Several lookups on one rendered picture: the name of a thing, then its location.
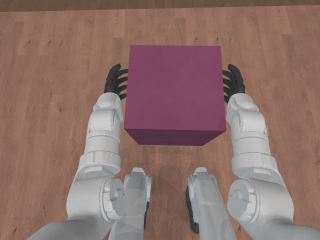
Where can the robot left forearm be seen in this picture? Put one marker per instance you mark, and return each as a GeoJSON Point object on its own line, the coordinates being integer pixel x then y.
{"type": "Point", "coordinates": [101, 153]}

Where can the robot right upper arm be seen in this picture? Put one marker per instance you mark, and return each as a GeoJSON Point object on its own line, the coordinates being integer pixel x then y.
{"type": "Point", "coordinates": [265, 211]}

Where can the robot left upper arm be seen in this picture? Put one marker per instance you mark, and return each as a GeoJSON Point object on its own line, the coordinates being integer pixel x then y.
{"type": "Point", "coordinates": [93, 206]}

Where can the robot right thigh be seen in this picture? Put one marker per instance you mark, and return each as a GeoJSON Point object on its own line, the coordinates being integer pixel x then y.
{"type": "Point", "coordinates": [213, 219]}

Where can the carton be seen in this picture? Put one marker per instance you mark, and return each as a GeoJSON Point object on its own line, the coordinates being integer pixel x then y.
{"type": "Point", "coordinates": [175, 95]}

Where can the robot left foot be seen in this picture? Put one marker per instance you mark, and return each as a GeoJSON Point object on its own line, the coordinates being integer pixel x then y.
{"type": "Point", "coordinates": [147, 206]}

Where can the robot right hand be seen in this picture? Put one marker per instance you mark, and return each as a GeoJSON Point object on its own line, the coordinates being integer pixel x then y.
{"type": "Point", "coordinates": [235, 83]}

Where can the robot right forearm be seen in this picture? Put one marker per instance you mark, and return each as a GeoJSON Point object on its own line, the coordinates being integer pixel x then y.
{"type": "Point", "coordinates": [251, 151]}

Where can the robot left hand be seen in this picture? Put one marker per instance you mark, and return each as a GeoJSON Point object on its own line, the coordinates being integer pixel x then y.
{"type": "Point", "coordinates": [112, 81]}

